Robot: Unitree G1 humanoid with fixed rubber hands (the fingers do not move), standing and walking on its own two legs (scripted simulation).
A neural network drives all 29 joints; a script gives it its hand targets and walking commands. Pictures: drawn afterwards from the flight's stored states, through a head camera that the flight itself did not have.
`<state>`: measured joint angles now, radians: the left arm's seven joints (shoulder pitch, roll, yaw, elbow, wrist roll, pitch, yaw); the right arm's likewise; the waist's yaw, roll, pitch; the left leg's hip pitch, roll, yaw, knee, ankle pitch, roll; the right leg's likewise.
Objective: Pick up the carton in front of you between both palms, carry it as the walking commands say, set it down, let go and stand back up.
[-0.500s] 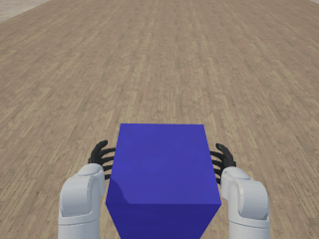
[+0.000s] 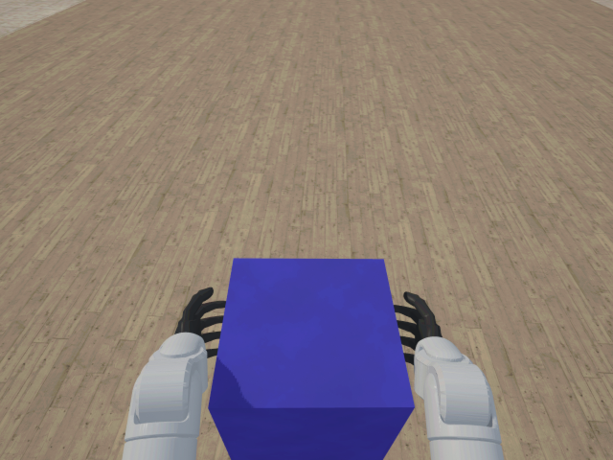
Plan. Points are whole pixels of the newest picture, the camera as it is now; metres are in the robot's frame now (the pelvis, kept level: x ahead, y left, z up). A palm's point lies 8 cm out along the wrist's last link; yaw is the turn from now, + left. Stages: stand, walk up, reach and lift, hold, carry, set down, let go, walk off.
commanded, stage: carry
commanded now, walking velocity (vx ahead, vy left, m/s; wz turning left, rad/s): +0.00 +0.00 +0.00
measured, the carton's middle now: (307, 367) +0.29 +0.00 -0.03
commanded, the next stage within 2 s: hold in 1.00 s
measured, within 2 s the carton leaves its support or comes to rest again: neither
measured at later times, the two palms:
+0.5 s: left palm (186, 355) +0.26 +0.15 +0.05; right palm (423, 358) +0.26 -0.15 +0.05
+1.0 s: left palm (183, 365) +0.25 +0.16 +0.05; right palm (424, 367) +0.25 -0.14 +0.04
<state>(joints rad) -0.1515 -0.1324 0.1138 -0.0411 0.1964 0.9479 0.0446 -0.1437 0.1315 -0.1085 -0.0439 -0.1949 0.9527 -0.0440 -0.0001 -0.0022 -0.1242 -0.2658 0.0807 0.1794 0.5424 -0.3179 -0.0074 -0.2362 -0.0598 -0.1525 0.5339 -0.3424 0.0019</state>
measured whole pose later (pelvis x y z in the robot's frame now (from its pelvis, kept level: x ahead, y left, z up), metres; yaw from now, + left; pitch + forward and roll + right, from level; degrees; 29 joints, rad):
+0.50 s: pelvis -0.03 +0.00 +0.00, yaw +0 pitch +2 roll +0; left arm -0.24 -0.15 0.19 0.18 0.25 0.72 0.02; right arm -0.23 0.15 -0.18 0.18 -0.24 0.73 -0.02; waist 0.00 0.00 -0.10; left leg -0.29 0.08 0.18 0.51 -0.25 0.01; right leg -0.26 -0.06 -0.15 0.51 -0.28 0.00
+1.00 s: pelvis -0.04 +0.01 +0.00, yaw +0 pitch +2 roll +0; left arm -0.24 -0.15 0.19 0.19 0.25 0.73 0.02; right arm -0.23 0.15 -0.18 0.19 -0.25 0.74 -0.02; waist 0.00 0.00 -0.10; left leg -0.30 0.07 0.18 0.51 -0.24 0.01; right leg -0.28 -0.07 -0.15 0.51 -0.26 0.00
